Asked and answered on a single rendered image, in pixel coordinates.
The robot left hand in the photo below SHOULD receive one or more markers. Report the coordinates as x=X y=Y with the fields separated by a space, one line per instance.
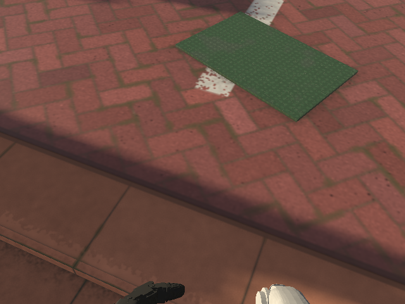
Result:
x=150 y=293

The robot right thigh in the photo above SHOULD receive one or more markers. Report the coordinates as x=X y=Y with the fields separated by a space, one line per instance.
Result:
x=280 y=295

